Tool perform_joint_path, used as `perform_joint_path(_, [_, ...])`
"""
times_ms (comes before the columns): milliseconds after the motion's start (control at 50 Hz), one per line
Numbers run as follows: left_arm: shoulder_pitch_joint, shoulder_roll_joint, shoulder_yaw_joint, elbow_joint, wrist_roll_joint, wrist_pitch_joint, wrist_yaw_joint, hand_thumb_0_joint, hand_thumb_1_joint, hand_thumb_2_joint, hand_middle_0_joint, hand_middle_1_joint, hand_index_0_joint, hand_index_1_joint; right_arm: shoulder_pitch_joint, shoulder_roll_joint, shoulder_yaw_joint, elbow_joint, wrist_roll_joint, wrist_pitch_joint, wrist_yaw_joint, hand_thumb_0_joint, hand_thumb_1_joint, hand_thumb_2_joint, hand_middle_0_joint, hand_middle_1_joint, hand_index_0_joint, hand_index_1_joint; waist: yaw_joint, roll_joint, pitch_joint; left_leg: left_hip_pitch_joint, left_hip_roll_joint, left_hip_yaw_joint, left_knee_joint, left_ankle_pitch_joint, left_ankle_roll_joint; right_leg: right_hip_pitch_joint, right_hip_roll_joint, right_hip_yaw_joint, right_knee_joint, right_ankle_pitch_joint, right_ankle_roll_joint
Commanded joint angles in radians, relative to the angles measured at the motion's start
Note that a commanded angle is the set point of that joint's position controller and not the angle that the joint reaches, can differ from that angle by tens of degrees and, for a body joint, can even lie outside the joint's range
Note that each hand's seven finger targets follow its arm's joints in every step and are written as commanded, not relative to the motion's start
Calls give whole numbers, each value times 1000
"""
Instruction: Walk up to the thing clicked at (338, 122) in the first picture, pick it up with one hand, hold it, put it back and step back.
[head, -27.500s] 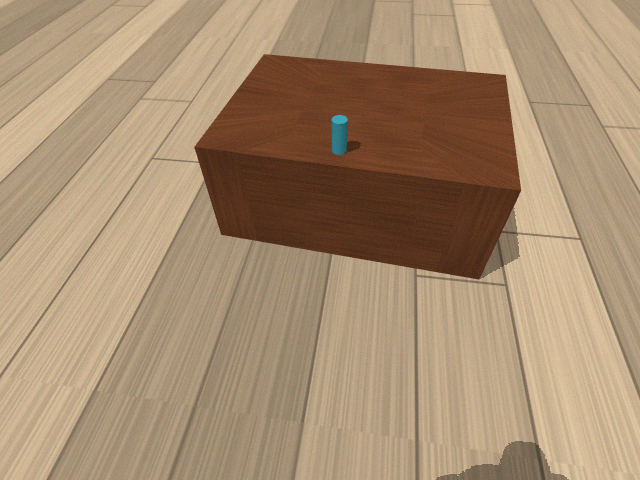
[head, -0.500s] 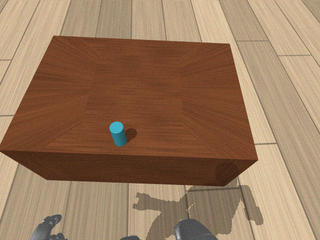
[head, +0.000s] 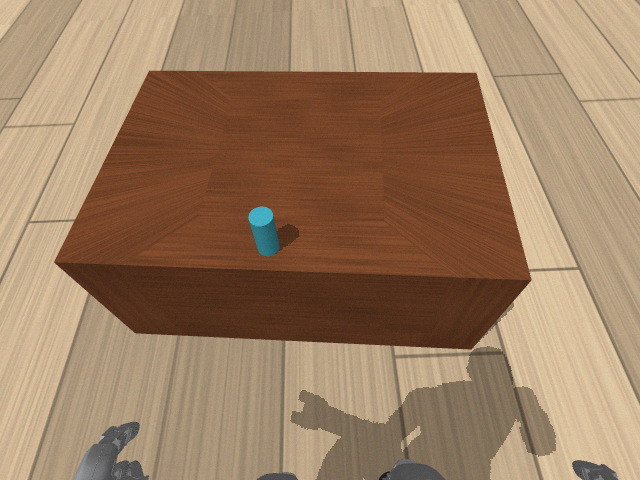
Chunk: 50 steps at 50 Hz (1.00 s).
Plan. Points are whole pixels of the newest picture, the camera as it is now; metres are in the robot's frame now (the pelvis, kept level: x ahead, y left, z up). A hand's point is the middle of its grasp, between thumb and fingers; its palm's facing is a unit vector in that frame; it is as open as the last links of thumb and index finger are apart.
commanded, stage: step back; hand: left
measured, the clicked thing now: (264, 232) +0.61 +0.16 -0.25
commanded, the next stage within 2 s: none
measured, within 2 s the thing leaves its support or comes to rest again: neither
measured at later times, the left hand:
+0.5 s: hand out of the picture -0.08 +0.26 -0.15, palm faces -0.11 -0.92 -0.39, open 7.4 cm
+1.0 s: hand out of the picture -0.17 +0.22 -0.14, palm faces +0.01 -0.94 -0.34, open 7.4 cm
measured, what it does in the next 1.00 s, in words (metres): walks backwards: left foot, then right foot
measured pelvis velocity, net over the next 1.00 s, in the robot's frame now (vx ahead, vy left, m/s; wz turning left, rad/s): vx -0.31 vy -0.03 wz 0.04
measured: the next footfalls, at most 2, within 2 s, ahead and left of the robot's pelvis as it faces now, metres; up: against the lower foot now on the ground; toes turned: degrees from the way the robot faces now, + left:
left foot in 0.02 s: +0.03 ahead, +0.11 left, +0.00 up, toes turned -3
right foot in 0.48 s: -0.17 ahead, -0.14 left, +0.00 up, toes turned -5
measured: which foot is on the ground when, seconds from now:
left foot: up 0.00-0.00, down 0.02-0.52, up 0.54-0.84, down 0.86-1.00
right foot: down 0.00-0.04, up 0.06-0.46, down 0.48-0.90, up 0.92-1.00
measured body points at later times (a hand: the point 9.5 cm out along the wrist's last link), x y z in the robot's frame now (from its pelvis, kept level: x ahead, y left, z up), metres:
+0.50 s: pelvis -0.16 -0.01 -0.01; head -0.11 -0.02 +0.44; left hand -0.08 +0.30 -0.13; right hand -0.04 -0.34 -0.11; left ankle -0.01 +0.11 -0.72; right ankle -0.21 -0.14 -0.73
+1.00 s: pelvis -0.31 -0.03 +0.00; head -0.25 -0.01 +0.45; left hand -0.17 +0.27 -0.12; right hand -0.24 -0.34 -0.11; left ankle -0.30 +0.09 -0.72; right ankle -0.30 -0.16 -0.66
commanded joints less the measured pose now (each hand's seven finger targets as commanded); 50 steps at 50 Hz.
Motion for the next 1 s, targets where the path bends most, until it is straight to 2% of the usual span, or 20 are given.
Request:
perform_joint_path(0, [19,206,56,-76,-10,12,9,0,900,900,-200,-300,-200,-300,98,-192,-73,-43,-31,-33,-7,0,-900,-900,200,300,200,300,-7,-76,-255,151,111,-117,-369,362,54,57,-85,165,79,201,-90])
perform_joint_path(20, [28,161,48,-78,-15,11,11,0,900,900,-200,-300,-200,-300,61,-283,-93,-59,-42,-35,-3,0,-900,-900,200,300,200,300,-5,171,-245,218,324,-393,-415,545,141,-140,97,87,274,-176,-41])
perform_joint_path(40, [-17,203,69,-73,-4,15,26,0,900,900,-200,-300,-200,-300,51,-337,-98,-72,-37,-33,4,0,-900,-900,200,300,200,300,-46,165,-231,54,435,-464,-416,554,262,-90,132,154,443,-408,-28])
perform_joint_path(60, [-14,223,76,-59,0,16,33,0,900,900,-200,-300,-200,-300,24,-335,-100,-76,-33,-35,1,0,-900,-900,200,300,200,300,-48,179,-189,-53,465,-520,-454,455,313,-60,119,193,564,-407,-26])
perform_joint_path(120, [104,216,79,-4,-15,16,17,0,900,900,-200,-300,-200,-300,-115,-202,-65,-105,-35,-41,-5,0,-900,-900,200,300,200,300,59,109,-152,29,265,-181,-399,492,190,-142,133,217,670,-227,-30])
perform_joint_path(140, [121,221,83,2,-12,17,12,0,900,900,-200,-300,-200,-300,-89,-194,-67,-104,-29,-42,-5,0,-900,-900,200,300,200,300,54,120,-161,65,250,-168,-389,491,180,-147,140,202,670,-199,-20])
perform_joint_path(220, [118,203,79,-8,3,7,11,0,900,900,-200,-300,-200,-300,16,-175,-71,-99,-14,-41,-9,0,-900,-900,200,300,200,300,-3,105,-222,262,264,-158,-329,600,229,-182,118,177,567,-211,36])
perform_joint_path(340, [150,196,66,-3,1,6,1,0,900,900,-200,-300,-200,-300,12,-224,-88,-132,-21,-26,-7,0,-900,-900,200,300,200,300,-28,183,-275,244,312,-156,-326,468,263,-40,41,87,260,-258,38])
perform_joint_path(460, [330,224,95,106,18,6,-22,0,900,900,-200,-300,-200,-300,-61,-237,-86,-150,-17,6,-1,0,-900,-900,200,300,200,300,41,128,-253,-149,211,-115,-310,0,108,291,9,10,-130,-114,-65])
perform_joint_path(500, [201,377,125,26,34,5,-27,0,900,900,-200,-300,-200,-300,-84,-150,-71,-168,-5,6,-13,0,-900,-900,200,300,200,300,63,-311,-96,-273,-82,19,174,-120,-11,-71,-338,512,-443,-509,-226])
perform_joint_path(520, [83,422,129,-23,39,2,-16,0,900,900,-200,-300,-200,-300,-80,-212,-93,-154,-15,11,-23,0,-900,-900,200,300,200,300,59,-327,-11,-195,-34,-78,383,-113,-20,-291,-437,610,-518,-545,-306])
perform_joint_path(600, [-74,234,96,-53,25,-12,-3,0,900,900,-200,-300,-200,-300,107,-154,-62,-68,1,0,-13,0,-900,-900,200,300,200,300,-60,-165,-88,-183,-104,-96,494,57,-2,-83,-161,115,-312,-37,-141])
perform_joint_path(700, [101,217,94,-49,30,-10,17,0,900,900,-200,-300,-200,-300,55,-130,-38,-104,-9,-29,-22,0,-900,-900,200,300,200,300,55,-232,-187,-286,-37,-17,216,-69,-26,333,-229,134,-152,402,-204])
perform_joint_path(760, [106,230,90,-63,21,-1,25,0,900,900,-200,-300,-200,-300,86,-131,-40,-97,-19,-35,-22,0,-900,-900,200,300,200,300,61,-237,-247,-199,18,22,-2,-68,-5,398,-274,157,-73,570,-211])
perform_joint_path(820, [44,243,77,-84,3,17,16,0,900,900,-200,-300,-200,-300,199,-144,-57,-48,-16,-39,-17,0,-900,-900,200,300,200,300,2,-167,-297,33,6,92,-354,270,22,286,-224,102,47,482,-148])
perform_joint_path(840, [42,216,61,-95,1,21,12,0,900,900,-200,-300,-200,-300,192,-182,-70,-46,-22,-37,-17,0,-900,-900,200,300,200,300,5,-88,-292,102,70,-19,-341,403,47,162,-180,92,80,320,-102])
perform_joint_path(860, [49,189,53,-110,-7,21,8,0,900,900,-200,-300,-200,-300,175,-269,-88,-57,-31,-33,-16,0,-900,-900,200,300,200,300,12,120,-296,171,274,-298,-334,569,137,-25,-55,13,223,77,-46])
perform_joint_path(880, [-13,199,66,-114,-13,24,14,0,900,900,-200,-300,-200,-300,118,-338,-94,-81,-31,-28,-9,0,-900,-900,200,300,200,300,-11,192,-250,78,412,-417,-366,648,276,-93,55,-2,384,-360,-23])
perform_joint_path(900, [-43,225,76,-114,-3,26,21,0,900,900,-200,-300,-200,-300,77,-371,-102,-99,-34,-34,-17,0,-900,-900,200,300,200,300,-37,222,-221,-55,495,-504,-385,654,359,-43,27,118,552,-428,-18])
perform_joint_path(980, [45,212,72,-46,-15,22,9,0,900,900,-200,-300,-200,-300,-1,-217,-58,-117,-32,-32,-24,0,-900,-900,200,300,200,300,31,89,-213,46,282,-135,-265,755,236,-122,98,135,635,-273,-26])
